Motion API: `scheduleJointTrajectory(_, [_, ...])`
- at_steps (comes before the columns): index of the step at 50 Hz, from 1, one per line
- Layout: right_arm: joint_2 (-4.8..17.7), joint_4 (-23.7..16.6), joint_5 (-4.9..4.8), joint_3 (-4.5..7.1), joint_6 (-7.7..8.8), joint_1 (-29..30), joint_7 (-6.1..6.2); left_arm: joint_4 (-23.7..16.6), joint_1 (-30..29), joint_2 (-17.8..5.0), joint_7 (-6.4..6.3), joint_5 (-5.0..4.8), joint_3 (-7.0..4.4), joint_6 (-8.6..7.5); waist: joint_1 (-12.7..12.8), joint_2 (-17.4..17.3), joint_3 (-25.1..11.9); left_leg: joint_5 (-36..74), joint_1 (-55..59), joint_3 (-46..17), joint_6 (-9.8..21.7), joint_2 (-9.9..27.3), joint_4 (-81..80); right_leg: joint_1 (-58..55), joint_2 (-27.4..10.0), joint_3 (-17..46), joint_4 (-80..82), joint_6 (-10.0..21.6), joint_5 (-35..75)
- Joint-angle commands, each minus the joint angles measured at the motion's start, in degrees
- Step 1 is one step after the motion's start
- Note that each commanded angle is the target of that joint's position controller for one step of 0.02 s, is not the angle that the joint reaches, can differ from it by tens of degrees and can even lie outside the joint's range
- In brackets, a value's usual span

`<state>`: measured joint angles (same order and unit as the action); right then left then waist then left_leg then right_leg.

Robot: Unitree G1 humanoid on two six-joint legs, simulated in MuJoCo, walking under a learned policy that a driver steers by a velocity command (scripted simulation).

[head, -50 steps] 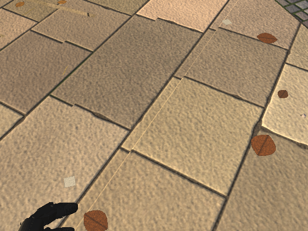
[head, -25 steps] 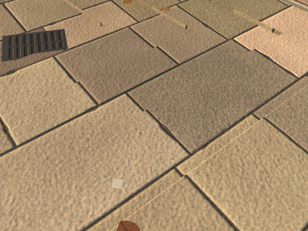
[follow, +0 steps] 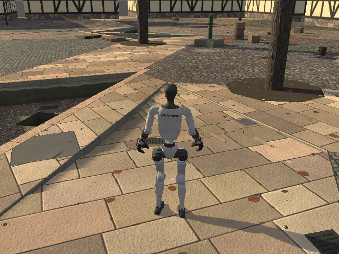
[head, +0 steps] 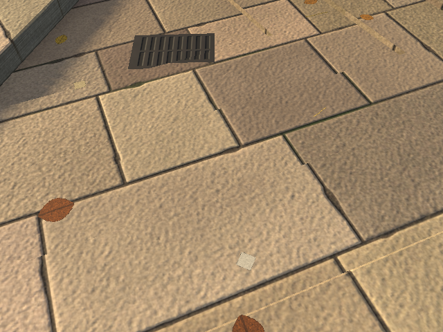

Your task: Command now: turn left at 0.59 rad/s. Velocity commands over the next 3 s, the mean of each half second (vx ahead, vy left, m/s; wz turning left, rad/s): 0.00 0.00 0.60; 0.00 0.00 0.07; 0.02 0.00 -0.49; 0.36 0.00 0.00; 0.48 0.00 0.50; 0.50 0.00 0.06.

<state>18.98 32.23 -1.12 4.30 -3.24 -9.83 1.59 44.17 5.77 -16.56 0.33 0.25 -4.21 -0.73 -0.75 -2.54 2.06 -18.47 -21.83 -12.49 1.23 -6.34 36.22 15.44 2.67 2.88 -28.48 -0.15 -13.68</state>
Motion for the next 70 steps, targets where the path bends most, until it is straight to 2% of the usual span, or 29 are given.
scheduleJointTrajectory(1, [10.3, -4.7, 0.91, 3.39, 1.49, -2.9, 0.24, -4.0, 0.8, -11.1, -0.56, 1.80, -2.71, -0.58, -0.2, 14.3, -5.3, -17.8, -12.4, 2.2, -2.7, 2.1, 25.5, -7.8, -27.1, 25.0, 11.9, 17.6, 21.5])
scheduleJointTrajectory(3, [10.1, -1.9, 0.34, 4.09, 0.70, -4.4, 0.09, -5.2, -4.2, -6.9, -1.37, 0.51, -1.47, -0.38, -1.9, 9.5, -3.5, -10.3, -12.4, 3.3, -4.5, 3.3, 31.9, -6.7, -19.2, 13.6, 10.4, 12.6, 17.1])
scheduleJointTrajectory(6, [6.1, -2.4, -0.20, 2.83, -0.02, -2.8, -0.27, -4.9, -2.2, -6.6, -2.29, -0.08, -1.09, 0.28, 0.2, 10.0, -2.4, -4.8, -14.6, 6.8, -6.5, 4.2, 32.7, -9.0, -16.1, 6.1, 10.4, 12.3, 20.8])
scheduleJointTrajectory(12, [3.3, -5.4, 0.20, 1.03, 0.18, 2.3, -1.23, -4.4, 1.1, -10.6, -2.09, 0.00, -2.44, 1.65, 3.8, 12.2, -4.9, -4.8, -9.2, 11.8, -7.1, 8.6, 15.2, -14.1, -19.1, 1.4, 10.1, 13.5, 24.0])
scheduleJointTrajectory(18, [4.5, -4.5, -0.07, 1.94, -0.56, -2.4, -2.22, -4.0, -0.4, -12.3, -0.79, -2.34, -3.05, 1.35, 0.5, 12.0, -5.3, 3.7, 4.7, 16.5, -2.2, 6.9, -5.7, -10.3, -20.0, -2.9, 4.0, 9.6, 22.6])
scheduleJointTrajectory(19, [5.5, -3.6, 0.10, 2.60, -0.55, -4.6, -1.95, -3.2, 1.2, -10.7, -0.69, -2.62, -2.66, 1.12, -0.5, 9.8, -6.0, 9.2, 10.9, 16.1, -0.2, 5.6, -11.5, -7.2, -18.3, -5.2, -0.7, 6.7, 18.3])
scheduleJointTrajectory(20, [9.4, -3.4, 0.02, 3.97, -0.34, -7.2, -1.30, -2.5, 4.1, -7.9, -0.46, -1.22, -1.91, 0.89, -0.6, 0.0, -7.7, 24.9, 21.1, 7.4, 2.8, 10.6, -14.4, 1.9, -14.1, -10.1, -12.0, 1.8, 6.9])
scheduleJointTrajectory(21, [15.8, -5.4, 0.63, 4.78, 0.13, -7.0, -0.52, -5.4, 3.2, -3.9, -0.27, 2.28, -0.23, 0.77, 1.3, -17.4, -7.9, 48.3, 27.8, -14.2, 12.1, 26.1, -12.3, 19.4, -5.8, -11.3, -29.6, -3.7, -25.2])
scheduleJointTrajectory(22, [13.4, -5.5, 2.61, 4.06, 1.76, -8.8, -1.56, -6.8, -2.2, -7.2, -0.95, 0.93, -1.24, 0.63, -4.1, -11.4, -12.6, 42.3, 22.9, -18.2, 20.2, 29.8, -15.0, 21.6, -3.5, -1.5, -39.5, -4.1, -27.0])
scheduleJointTrajectory(23, [11.5, -4.7, 2.55, 3.35, 2.90, -6.6, -1.94, -7.0, -3.6, -8.9, -1.29, -0.62, -1.83, 0.91, -2.7, -7.1, -9.1, 35.5, 20.6, -13.1, 18.0, 26.2, -16.1, 22.5, -4.8, 0.3, -42.4, -3.4, -22.5])
scheduleJointTrajectory(26, [7.9, -4.6, 0.50, 1.87, 3.12, 0.8, -0.92, -4.9, -0.5, -9.2, -2.01, 0.12, -2.34, 1.49, 1.1, -4.4, -5.9, 29.2, 15.1, -5.1, 11.6, 19.1, -16.3, 19.8, -5.5, 0.7, -39.0, -3.4, -10.1])
scheduleJointTrajectory(34, [6.7, -2.7, 1.78, 0.82, 2.68, 0.8, -0.19, -4.4, -0.3, -5.7, -1.36, -0.45, -0.66, 1.69, -0.4, -5.9, -5.9, 20.2, 13.2, -3.9, 12.0, 17.1, -16.7, 10.4, -4.9, -0.4, -20.2, -4.9, -6.2])
scheduleJointTrajectory(39, [2.4, 0.5, 2.34, -1.27, 3.19, 2.7, -1.50, -3.3, 2.7, -4.2, -0.38, -0.62, 0.26, 1.18, 0.9, -4.9, -4.4, 10.5, 7.1, -2.6, 10.2, 16.1, -15.9, -2.7, -5.0, -2.5, -3.2, -3.1, -1.3])
scheduleJointTrajectory(41, [2.3, 2.3, 2.67, -1.36, 3.92, 0.0, -1.57, -3.9, 3.0, -6.4, -0.36, 0.40, 0.28, 0.74, 1.0, -1.3, -4.0, 6.9, 5.8, -0.4, 5.6, 12.6, -13.5, -7.8, -6.6, 0.6, 4.0, -1.2, 12.7])
scheduleJointTrajectory(42, [3.6, 2.3, 3.38, -0.89, 4.22, -2.3, -1.43, -5.1, 2.1, -11.0, -0.71, 0.22, -0.48, 0.67, -1.9, 4.7, -4.1, 3.4, 5.7, 2.8, 3.0, 8.8, -9.9, -6.9, -10.5, 5.1, 2.2, 1.3, 22.8])
scheduleJointTrajectory(43, [3.2, 2.1, 3.60, -0.74, 4.25, -2.5, -1.05, -4.5, 1.1, -12.6, -0.63, -0.92, -1.18, 0.73, -2.9, 10.6, -4.0, 2.4, 7.7, 8.0, 0.5, 5.0, -8.7, -2.3, -11.4, 7.8, 3.1, 5.0, 16.4])
scheduleJointTrajectory(46, [3.1, 1.6, 2.50, 0.01, 3.22, 1.5, 0.49, -5.5, 0.3, -9.3, -0.67, -0.81, -0.52, 0.44, -0.9, 12.6, -2.9, 4.7, 10.9, 10.8, -0.5, 4.8, -4.4, 3.0, -11.7, 12.7, 5.9, 5.9, 9.9])
scheduleJointTrajectory(51, [2.5, 1.4, 2.04, 1.31, 2.83, -1.0, 0.17, -8.0, 1.6, -8.8, -1.60, -1.40, -0.92, 1.14, -0.1, 6.3, -4.1, 6.5, 12.1, 9.4, 2.2, 7.9, -7.3, 6.4, -7.6, 11.5, -1.0, 4.2, 6.9])
scheduleJointTrajectory(54, [5.5, 1.6, 2.17, 2.45, 3.07, -2.2, 0.04, -9.5, 3.5, -6.5, -1.48, -1.10, -0.67, 2.02, 0.8, -7.7, -4.5, 17.2, 15.3, -4.6, 11.8, 23.6, -16.0, 14.0, -1.5, 0.6, -18.3, -0.8, -8.3])
scheduleJointTrajectory(55, [4.8, 0.9, 2.35, 2.12, 3.56, -2.1, 0.27, -10.0, 2.6, -7.6, -1.18, -0.92, -1.20, 2.28, -0.2, -8.4, -4.9, 24.8, 15.5, -8.5, 15.9, 29.0, -16.8, 17.0, -3.3, 0.3, -29.3, -1.7, -20.3])
scheduleJointTrajectory(56, [4.6, 0.7, 2.40, 1.87, 3.99, -1.9, 0.43, -10.3, 2.1, -8.4, -0.85, -1.31, -1.87, 2.61, -0.2, -4.5, -4.5, 29.7, 15.6, -8.3, 17.5, 30.7, -16.7, 19.2, -4.4, 1.5, -36.5, -2.3, -22.8])
scheduleJointTrajectory(58, [6.0, 0.8, 1.53, 2.39, 4.29, 1.3, 0.51, -10.5, 1.9, -6.0, -0.42, -1.74, -1.31, 3.36, 1.0, -2.0, -3.1, 29.1, 15.4, -0.1, 13.8, 26.7, -16.1, 19.6, -7.0, 1.3, -32.8, -2.9, -17.9])
scheduleJointTrajectory(62, [7.5, 1.5, 1.22, 3.11, 2.96, 1.6, 0.56, -11.8, 1.4, -4.7, 1.01, -2.02, -0.62, 3.57, -0.4, -6.4, -6.0, 31.8, 14.2, 10.8, 10.7, 22.2, -13.3, 9.0, -5.0, -5.2, -19.1, -2.9, -11.9])
scheduleJointTrajectory(65, [7.5, 2.4, -0.66, 3.13, 2.77, 1.2, 0.09, -11.2, 5.7, -5.7, 1.36, -1.83, -1.63, 4.19, 1.8, -5.6, -7.8, 25.4, 12.8, 14.4, 7.0, 22.0, -6.6, -0.9, -1.5, -9.1, -2.9, -0.2, -0.4])
scheduleJointTrajectory(66, [5.6, 3.7, -0.48, 2.70, 3.05, -2.3, -0.31, -10.9, 7.7, -7.8, 0.68, -1.51, -2.56, 4.22, 2.0, -1.0, -7.9, 17.5, 7.7, 17.9, 3.0, 19.6, 0.0, -7.9, -1.4, -5.8, 3.0, 1.9, 7.3])
scheduleJointTrajectory(67, [2.3, 2.4, 2.29, 1.64, 3.08, -2.6, -0.45, -12.2, 9.6, -15.0, -0.38, -1.41, -4.31, 3.82, 1.3, 14.7, -7.1, -8.3, -8.9, 22.4, -3.2, 13.1, 17.5, -17.7, -14.9, 14.7, 6.3, 7.7, 28.7])
scheduleJointTrajectory(68, [2.4, -0.8, 2.78, 1.23, 3.21, 3.4, 0.16, -13.7, 9.2, -17.7, 0.17, 1.19, -4.19, 2.29, 3.6, 19.0, -9.6, -23.6, -17.5, 13.4, -5.6, 6.0, 30.4, -14.0, -26.7, 31.4, 7.8, 21.1, 35.9])
scheduleJointTrajectory(69, [5.0, -0.5, 1.56, 1.94, 3.03, 5.3, 0.52, -13.5, 9.0, -14.9, 0.70, 1.52, -3.37, 0.99, 5.1, 11.5, -10.0, -21.5, -18.1, 8.5, -5.5, 7.3, 35.7, -13.6, -24.8, 27.6, 8.8, 22.1, 32.1])
scheduleJointTrajectory(70, [5.2, 0.0, 1.06, 2.05, 2.84, 5.0, 0.78, -12.8, 6.9, -13.1, 0.52, 0.88, -2.72, 0.28, 3.1, 10.0, -7.1, -16.3, -18.5, 7.9, -4.9, 8.1, 35.4, -11.5, -21.3, 22.2, 8.2, 18.7, 28.4])
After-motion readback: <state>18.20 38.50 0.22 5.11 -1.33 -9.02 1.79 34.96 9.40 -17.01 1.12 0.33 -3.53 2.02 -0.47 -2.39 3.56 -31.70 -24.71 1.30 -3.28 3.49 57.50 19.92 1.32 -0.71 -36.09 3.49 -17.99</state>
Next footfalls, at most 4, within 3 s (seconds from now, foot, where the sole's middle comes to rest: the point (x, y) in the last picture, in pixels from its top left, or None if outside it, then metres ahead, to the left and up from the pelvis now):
0.40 left None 0.01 0.15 -0.77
0.82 right None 0.09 -0.07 -0.77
1.32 right None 0.06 -0.10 -0.77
1.88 left None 0.21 0.13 -0.77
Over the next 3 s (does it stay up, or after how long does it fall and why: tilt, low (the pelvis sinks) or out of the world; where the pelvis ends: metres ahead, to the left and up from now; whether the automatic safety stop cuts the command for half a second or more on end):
stays up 0.70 0.20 -0.03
